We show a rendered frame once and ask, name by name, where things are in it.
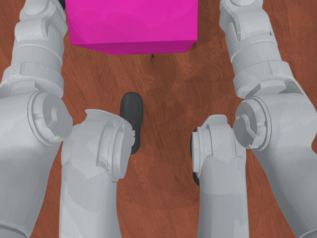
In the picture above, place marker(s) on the robot left forearm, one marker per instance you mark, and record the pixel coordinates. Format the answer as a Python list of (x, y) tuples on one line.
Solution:
[(38, 50)]

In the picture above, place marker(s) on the robot right upper arm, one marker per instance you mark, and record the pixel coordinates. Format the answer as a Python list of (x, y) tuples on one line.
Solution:
[(280, 129)]

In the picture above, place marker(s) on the robot left upper arm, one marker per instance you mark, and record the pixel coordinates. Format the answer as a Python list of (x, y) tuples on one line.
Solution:
[(32, 127)]

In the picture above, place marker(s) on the robot right forearm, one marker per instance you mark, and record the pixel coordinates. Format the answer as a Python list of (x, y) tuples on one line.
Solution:
[(253, 51)]

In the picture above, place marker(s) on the left robot foot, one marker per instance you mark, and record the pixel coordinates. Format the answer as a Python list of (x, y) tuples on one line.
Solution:
[(131, 109)]

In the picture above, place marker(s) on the carton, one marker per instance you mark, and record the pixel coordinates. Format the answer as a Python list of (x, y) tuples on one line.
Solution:
[(127, 27)]

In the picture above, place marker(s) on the right robot thigh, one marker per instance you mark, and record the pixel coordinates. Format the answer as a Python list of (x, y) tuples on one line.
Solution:
[(222, 178)]

